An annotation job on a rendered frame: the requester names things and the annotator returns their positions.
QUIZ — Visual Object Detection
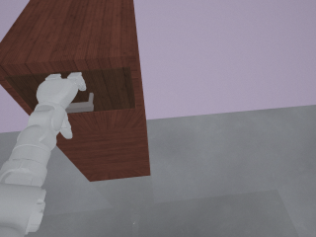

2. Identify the robot left hand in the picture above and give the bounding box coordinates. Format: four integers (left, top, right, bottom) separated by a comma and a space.
37, 72, 87, 139

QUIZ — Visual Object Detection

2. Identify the drawer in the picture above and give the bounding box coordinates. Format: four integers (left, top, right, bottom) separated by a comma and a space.
4, 66, 135, 115

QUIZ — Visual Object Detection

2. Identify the left robot forearm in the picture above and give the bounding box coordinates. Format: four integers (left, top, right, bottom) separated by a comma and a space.
0, 102, 65, 187

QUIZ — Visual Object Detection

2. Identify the cabinet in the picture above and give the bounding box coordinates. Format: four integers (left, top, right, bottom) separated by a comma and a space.
0, 0, 151, 182

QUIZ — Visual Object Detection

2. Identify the handle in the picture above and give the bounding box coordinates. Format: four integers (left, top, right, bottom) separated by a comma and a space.
65, 93, 94, 114

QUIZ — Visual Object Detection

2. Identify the robot left upper arm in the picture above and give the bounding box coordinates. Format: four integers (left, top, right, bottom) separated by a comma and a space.
0, 183, 46, 237

